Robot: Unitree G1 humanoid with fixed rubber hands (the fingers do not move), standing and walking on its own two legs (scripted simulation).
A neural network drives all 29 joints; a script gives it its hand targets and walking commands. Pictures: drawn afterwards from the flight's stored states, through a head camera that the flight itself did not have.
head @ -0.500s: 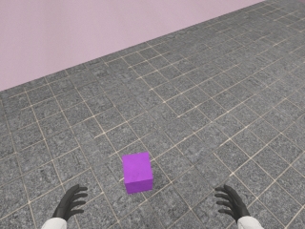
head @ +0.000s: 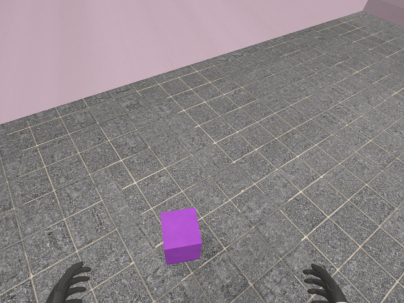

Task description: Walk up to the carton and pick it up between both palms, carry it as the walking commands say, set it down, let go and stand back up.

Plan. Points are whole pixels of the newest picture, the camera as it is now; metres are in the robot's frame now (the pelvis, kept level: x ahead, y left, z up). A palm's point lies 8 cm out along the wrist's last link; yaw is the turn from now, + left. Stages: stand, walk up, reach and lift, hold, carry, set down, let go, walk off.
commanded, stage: stand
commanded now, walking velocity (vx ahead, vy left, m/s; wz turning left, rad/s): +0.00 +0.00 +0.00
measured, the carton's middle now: (180, 236) +0.49 +0.05 -0.66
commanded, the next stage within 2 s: none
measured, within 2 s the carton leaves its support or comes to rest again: neither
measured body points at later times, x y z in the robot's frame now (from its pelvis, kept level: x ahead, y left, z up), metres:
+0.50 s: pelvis +0.01 +0.00 +0.00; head +0.02 +0.01 +0.45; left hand +0.13 +0.29 -0.11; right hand +0.13 -0.29 -0.10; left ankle -0.01 +0.12 -0.74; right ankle -0.04 -0.14 -0.74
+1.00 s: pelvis +0.00 +0.00 +0.01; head +0.00 +0.01 +0.46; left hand +0.10 +0.30 -0.11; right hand +0.10 -0.31 -0.10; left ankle -0.01 +0.12 -0.74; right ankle -0.04 -0.14 -0.74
